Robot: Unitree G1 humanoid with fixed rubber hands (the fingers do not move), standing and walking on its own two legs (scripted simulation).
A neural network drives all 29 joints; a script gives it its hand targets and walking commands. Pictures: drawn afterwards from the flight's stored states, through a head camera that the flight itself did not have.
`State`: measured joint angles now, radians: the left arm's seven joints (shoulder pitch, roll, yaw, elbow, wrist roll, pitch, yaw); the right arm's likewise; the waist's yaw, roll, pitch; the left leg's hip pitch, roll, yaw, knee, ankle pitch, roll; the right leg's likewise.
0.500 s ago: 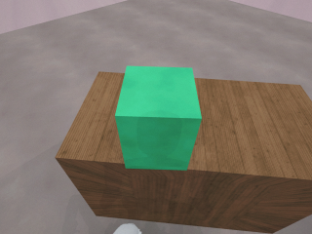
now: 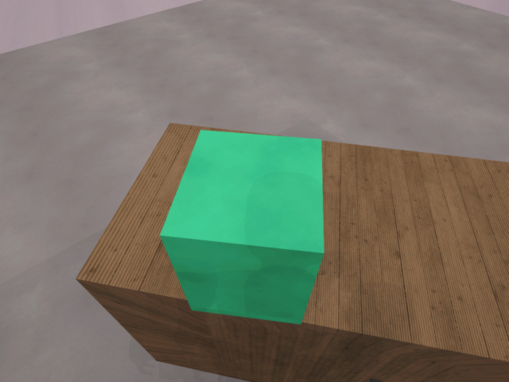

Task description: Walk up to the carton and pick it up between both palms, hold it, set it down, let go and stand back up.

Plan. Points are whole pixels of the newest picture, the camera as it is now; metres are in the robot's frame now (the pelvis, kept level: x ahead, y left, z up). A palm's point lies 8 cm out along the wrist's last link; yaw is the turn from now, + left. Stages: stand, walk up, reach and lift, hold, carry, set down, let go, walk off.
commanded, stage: walk up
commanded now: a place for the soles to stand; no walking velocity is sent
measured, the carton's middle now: (252, 230) +0.36 +0.02 +0.03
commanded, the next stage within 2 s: none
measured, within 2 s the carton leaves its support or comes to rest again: neither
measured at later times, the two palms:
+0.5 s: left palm out of the picture +0.04 +0.24 -0.12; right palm out of the picture +0.05 -0.24 -0.13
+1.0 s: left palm out of the picture +0.03 +0.36 -0.14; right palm out of the picture +0.05 -0.19 -0.12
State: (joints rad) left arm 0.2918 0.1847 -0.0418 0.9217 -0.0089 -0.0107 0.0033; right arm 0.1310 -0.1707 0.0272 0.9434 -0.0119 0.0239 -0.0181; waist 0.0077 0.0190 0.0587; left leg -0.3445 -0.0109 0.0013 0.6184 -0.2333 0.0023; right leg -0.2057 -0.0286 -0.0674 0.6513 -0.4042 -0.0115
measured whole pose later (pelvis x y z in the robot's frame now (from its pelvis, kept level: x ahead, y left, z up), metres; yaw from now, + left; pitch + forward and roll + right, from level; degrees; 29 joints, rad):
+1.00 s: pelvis -0.05 +0.08 -0.01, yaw +0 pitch -4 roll -1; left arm 0.13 0.31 0.05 0.89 0.02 0.06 0.06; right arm 0.09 -0.24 -0.06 0.90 0.00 0.07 0.01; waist 0.01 -0.05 0.21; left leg -0.34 -0.01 0.05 0.71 -0.30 0.06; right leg -0.39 0.00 0.10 1.04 -0.64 0.00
